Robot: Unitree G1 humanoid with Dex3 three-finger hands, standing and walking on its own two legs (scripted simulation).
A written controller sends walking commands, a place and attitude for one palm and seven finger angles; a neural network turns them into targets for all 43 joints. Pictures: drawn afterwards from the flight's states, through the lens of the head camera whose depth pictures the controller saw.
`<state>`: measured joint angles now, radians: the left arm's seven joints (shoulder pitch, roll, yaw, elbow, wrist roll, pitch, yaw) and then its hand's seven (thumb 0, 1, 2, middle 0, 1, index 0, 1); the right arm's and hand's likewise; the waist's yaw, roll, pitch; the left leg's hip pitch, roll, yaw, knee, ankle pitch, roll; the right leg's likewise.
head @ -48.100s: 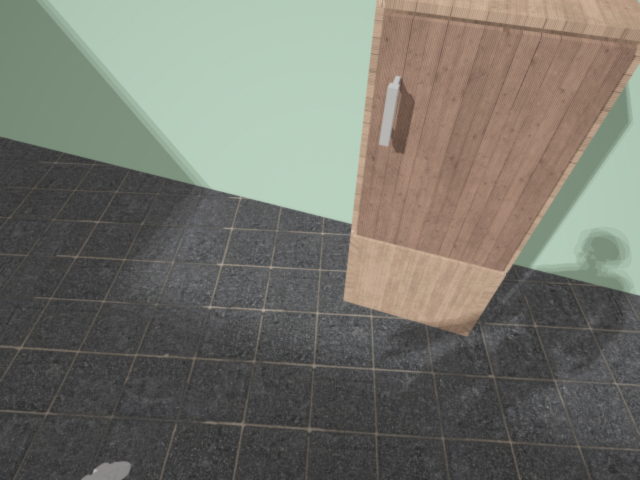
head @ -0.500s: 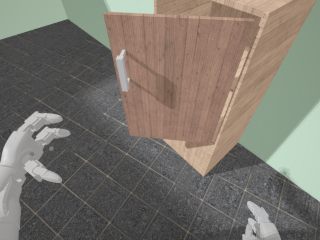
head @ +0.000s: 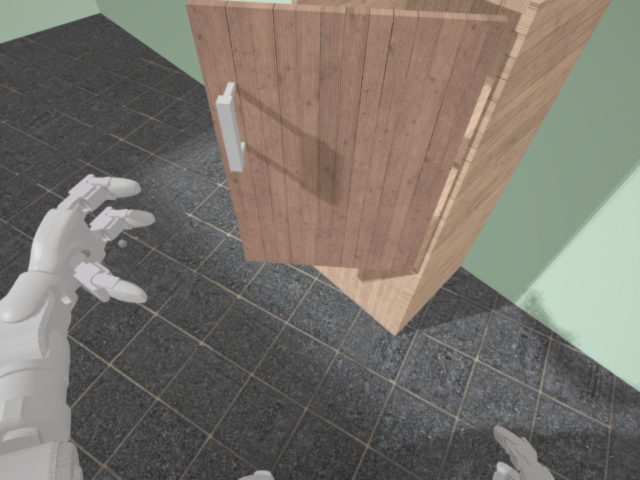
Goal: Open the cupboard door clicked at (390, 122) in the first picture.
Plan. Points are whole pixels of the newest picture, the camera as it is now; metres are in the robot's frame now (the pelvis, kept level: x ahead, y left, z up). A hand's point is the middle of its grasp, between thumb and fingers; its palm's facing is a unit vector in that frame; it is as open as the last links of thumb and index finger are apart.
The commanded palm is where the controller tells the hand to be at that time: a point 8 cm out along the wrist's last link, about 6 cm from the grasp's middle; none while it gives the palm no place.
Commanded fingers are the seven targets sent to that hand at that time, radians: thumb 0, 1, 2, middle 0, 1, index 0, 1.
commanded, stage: move the hooked fingers beside the handle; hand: left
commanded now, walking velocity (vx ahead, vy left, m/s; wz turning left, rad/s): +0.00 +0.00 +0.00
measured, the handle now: (233, 128) +0.60 +0.16 +0.08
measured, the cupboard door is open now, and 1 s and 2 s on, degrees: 41 41 41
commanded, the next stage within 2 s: none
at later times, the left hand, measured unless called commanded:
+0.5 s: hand (152, 193) +0.44 +0.24 +0.10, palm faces -0.06 -1.00 +0.01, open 14.0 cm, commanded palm +0.43 +0.29 +0.09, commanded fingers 0.00 -0.50 0.30 -0.30 -1.20 -0.30 -1.20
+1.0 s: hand (185, 151) +0.53 +0.22 +0.09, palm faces -0.05 -1.00 -0.01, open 13.9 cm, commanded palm +0.52 +0.27 +0.09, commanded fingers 0.00 -0.50 0.30 -0.30 -1.20 -0.30 -1.20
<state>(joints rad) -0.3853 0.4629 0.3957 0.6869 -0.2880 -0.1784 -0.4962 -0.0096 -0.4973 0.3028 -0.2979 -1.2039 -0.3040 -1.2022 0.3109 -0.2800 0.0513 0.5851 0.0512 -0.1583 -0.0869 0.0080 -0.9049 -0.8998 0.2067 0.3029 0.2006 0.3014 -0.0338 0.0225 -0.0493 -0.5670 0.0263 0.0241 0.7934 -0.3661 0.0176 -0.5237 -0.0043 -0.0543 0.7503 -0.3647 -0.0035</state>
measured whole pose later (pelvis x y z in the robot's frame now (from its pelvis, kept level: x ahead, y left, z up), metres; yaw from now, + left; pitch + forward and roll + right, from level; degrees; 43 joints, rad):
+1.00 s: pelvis +0.00 +0.00 -0.02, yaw -2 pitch +20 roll -3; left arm -1.04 0.72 0.46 1.29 -0.09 -0.27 -0.42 -0.01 -0.50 0.30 -0.30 -1.20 -0.30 -1.20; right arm 0.44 -0.30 0.05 0.63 0.01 0.02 -0.05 0.00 -0.91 -0.90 0.21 0.30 0.20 0.30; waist -0.20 0.03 -0.06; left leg -0.87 0.07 0.02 0.94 -0.41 0.02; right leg -0.82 0.03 -0.05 0.85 -0.38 -0.01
